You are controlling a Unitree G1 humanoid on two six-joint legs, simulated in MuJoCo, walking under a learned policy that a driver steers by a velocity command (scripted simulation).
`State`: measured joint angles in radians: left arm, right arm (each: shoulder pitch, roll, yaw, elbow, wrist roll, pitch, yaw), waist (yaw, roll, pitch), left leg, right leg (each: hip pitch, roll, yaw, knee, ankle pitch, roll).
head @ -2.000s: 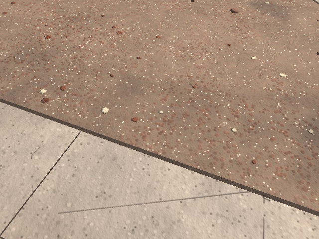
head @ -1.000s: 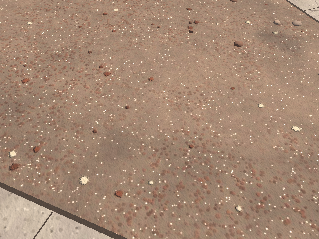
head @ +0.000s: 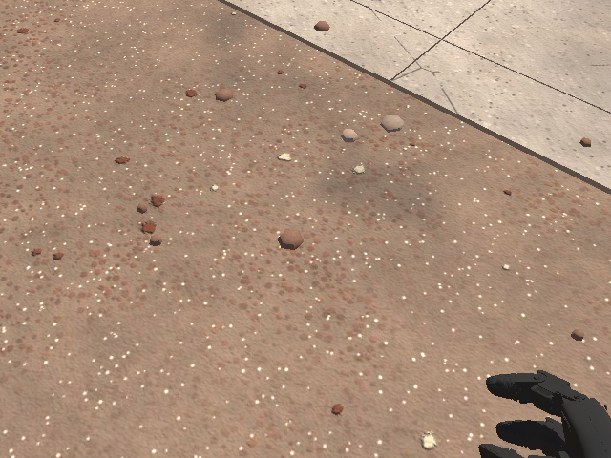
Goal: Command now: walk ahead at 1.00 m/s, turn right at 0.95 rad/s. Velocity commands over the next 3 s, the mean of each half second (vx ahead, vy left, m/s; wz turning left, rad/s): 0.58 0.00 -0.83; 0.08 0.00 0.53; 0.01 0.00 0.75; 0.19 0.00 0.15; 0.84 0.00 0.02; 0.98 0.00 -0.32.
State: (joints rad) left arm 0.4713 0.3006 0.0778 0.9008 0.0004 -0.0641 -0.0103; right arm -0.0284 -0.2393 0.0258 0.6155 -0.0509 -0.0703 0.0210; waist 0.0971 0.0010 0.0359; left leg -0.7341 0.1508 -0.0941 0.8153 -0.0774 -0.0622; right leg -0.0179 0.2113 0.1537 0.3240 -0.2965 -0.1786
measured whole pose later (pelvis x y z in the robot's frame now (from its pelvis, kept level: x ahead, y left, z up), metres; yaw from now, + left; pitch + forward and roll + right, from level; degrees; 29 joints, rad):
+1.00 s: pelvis +0.49 +0.06 -0.01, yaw -4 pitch +1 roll -3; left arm 0.03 0.30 0.09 0.75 0.00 0.04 0.05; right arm 0.25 -0.30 -0.08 0.71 -0.02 0.02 0.01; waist -0.04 -0.02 0.05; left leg -0.39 0.03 0.02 0.70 -0.34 0.05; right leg -0.50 -0.05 -0.05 1.01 -0.50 0.04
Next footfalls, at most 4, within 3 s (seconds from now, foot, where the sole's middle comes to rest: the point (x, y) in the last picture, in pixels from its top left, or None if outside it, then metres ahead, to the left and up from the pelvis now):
0.14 left None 0.36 0.18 -0.77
0.52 right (401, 437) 0.53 -0.12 -0.77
0.92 left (280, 411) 0.56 0.14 -0.77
1.44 right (372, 384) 0.64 -0.06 -0.77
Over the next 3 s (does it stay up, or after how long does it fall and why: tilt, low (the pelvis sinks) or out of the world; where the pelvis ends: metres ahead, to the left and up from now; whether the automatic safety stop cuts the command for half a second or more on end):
stays up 1.29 0.29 -0.03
